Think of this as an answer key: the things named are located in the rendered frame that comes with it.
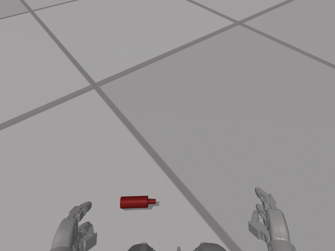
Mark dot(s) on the bottle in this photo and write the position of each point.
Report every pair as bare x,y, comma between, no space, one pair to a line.
135,202

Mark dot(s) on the right robot hand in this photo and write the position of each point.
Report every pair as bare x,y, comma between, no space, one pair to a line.
273,219

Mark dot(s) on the left robot hand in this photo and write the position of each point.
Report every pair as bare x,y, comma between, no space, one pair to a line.
68,234

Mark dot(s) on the right robot arm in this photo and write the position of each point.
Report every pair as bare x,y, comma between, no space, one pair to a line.
280,245

